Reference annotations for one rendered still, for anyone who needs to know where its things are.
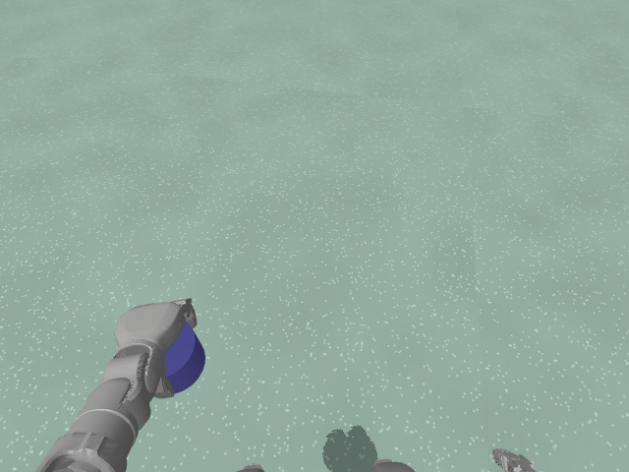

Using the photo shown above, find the left robot hand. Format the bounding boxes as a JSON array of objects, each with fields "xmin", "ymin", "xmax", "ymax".
[{"xmin": 115, "ymin": 298, "xmax": 197, "ymax": 398}]

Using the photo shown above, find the left robot arm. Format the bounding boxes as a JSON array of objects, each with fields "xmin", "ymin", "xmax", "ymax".
[{"xmin": 35, "ymin": 339, "xmax": 165, "ymax": 472}]

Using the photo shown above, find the right robot hand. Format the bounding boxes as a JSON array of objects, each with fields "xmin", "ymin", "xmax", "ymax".
[{"xmin": 492, "ymin": 448, "xmax": 536, "ymax": 472}]

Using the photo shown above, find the tin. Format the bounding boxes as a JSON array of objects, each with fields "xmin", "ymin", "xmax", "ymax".
[{"xmin": 164, "ymin": 322, "xmax": 205, "ymax": 394}]

